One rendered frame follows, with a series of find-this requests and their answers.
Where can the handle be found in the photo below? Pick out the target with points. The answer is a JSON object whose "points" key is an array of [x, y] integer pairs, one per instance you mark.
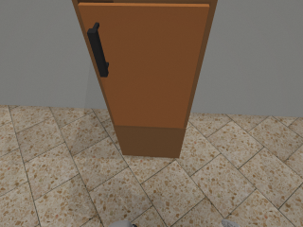
{"points": [[96, 46]]}

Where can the cupboard door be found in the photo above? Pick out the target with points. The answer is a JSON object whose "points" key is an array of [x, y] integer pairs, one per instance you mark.
{"points": [[153, 51]]}

